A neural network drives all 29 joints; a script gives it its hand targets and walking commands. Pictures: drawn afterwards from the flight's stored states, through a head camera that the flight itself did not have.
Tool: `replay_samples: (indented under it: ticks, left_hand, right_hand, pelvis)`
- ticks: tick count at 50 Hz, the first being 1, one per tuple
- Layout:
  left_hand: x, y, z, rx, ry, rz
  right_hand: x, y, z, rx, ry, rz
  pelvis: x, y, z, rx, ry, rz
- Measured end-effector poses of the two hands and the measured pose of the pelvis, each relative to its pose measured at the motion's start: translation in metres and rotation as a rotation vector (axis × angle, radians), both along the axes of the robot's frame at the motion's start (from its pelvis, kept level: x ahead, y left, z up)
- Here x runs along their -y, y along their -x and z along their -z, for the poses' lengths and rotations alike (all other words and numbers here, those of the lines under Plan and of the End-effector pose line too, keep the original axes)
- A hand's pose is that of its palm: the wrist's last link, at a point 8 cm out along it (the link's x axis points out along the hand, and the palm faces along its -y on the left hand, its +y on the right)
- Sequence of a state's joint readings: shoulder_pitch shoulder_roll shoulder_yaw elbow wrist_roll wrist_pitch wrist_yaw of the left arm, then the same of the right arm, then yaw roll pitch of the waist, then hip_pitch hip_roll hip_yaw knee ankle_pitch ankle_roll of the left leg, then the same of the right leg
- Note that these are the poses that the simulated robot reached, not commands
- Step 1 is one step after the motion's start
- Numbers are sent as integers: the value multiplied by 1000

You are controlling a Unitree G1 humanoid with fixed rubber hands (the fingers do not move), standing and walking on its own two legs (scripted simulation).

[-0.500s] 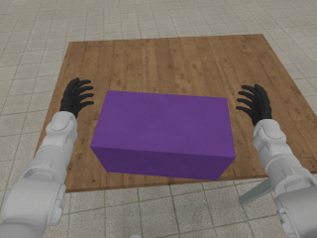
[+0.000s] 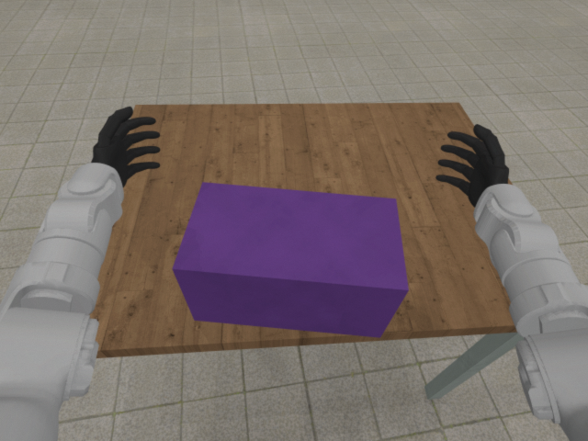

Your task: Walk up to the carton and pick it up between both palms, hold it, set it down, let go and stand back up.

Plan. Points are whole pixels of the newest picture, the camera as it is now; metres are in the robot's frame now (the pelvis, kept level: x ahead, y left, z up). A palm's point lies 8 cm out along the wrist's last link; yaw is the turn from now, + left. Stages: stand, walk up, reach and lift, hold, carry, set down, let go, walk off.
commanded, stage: set down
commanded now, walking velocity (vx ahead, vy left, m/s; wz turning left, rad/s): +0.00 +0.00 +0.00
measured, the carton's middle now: (292, 261) +0.40 +0.03 -0.01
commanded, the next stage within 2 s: none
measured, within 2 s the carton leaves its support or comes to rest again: neither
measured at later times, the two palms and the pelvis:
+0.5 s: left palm (91, 259) +0.33 +0.29 +0.07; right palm (467, 276) +0.34 -0.21 +0.06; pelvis +0.01 +0.00 +0.00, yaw +0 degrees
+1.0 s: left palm (88, 337) +0.24 +0.28 +0.02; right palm (475, 345) +0.26 -0.21 +0.02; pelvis +0.03 +0.00 +0.00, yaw +0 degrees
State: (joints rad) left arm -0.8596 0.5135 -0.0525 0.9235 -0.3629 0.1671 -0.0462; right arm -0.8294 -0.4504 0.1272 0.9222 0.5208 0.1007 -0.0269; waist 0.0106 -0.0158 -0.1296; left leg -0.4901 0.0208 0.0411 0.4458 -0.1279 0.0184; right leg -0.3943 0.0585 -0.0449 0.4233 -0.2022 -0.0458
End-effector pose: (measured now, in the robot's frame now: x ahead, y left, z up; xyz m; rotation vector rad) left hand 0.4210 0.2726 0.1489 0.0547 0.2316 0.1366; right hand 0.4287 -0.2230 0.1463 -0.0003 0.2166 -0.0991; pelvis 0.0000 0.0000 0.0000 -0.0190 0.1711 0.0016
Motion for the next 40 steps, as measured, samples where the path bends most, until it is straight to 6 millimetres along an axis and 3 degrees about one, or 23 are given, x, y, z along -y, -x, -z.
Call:
replay_samples:
  ticks: [8, 21, 35, 40]
  left_hand:
    - [5, 15, 6, -7, 1, 25]
    - [-18, 79, 73, -43, 15, -44]
    - [-16, 113, 77, 6, -3, -11]
    - [-16, 133, 97, -35, -3, -15]
  right_hand:
    - [-1, 21, 19, -31, -10, 2]
    - [-10, 80, 81, -50, -49, -4]
    - [-8, 105, 84, 2, -65, 10]
    - [-3, 130, 100, -37, -61, 29]
  pelvis:
    - [1, 0, -4, 59, -2, -2]
    - [1, -11, -5, 116, -7, -1]
    - [-1, -22, -6, 172, -6, -9]
    - [-1, -26, -7, 206, -9, -5]
